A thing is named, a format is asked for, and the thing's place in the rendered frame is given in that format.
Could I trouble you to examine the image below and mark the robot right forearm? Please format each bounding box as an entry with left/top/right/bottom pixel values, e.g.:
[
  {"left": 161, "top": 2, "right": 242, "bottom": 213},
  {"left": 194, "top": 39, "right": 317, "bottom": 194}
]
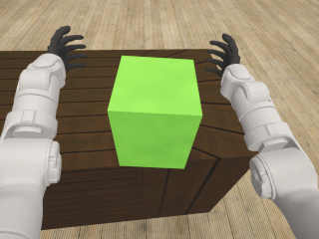
[{"left": 220, "top": 64, "right": 318, "bottom": 186}]

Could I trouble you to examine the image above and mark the pedestal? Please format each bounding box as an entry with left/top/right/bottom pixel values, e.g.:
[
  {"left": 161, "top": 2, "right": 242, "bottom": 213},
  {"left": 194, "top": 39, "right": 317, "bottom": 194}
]
[{"left": 0, "top": 49, "right": 259, "bottom": 230}]

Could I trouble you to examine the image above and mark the robot right upper arm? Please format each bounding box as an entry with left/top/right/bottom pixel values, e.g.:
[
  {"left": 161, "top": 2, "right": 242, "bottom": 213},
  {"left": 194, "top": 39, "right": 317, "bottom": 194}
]
[{"left": 249, "top": 146, "right": 319, "bottom": 239}]

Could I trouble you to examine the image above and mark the left robot hand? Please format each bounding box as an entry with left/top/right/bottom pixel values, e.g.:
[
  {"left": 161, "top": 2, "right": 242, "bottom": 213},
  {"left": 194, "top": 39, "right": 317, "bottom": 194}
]
[{"left": 47, "top": 25, "right": 87, "bottom": 74}]

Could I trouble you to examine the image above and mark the right robot hand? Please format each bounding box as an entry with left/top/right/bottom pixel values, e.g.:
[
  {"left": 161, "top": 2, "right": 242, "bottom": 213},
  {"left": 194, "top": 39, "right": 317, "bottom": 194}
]
[{"left": 205, "top": 33, "right": 240, "bottom": 78}]

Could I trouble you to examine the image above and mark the carton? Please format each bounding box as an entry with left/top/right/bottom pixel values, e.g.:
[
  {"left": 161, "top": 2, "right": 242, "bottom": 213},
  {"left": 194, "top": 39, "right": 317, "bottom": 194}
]
[{"left": 107, "top": 56, "right": 202, "bottom": 169}]

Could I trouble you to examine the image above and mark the robot left forearm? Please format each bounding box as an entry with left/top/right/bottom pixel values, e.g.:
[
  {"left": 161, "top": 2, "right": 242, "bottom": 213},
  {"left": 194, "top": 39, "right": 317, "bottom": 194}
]
[{"left": 0, "top": 53, "right": 66, "bottom": 145}]

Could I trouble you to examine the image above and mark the robot left upper arm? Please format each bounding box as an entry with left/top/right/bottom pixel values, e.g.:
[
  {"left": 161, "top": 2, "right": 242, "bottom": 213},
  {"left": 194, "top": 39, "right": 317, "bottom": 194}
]
[{"left": 0, "top": 137, "right": 62, "bottom": 239}]

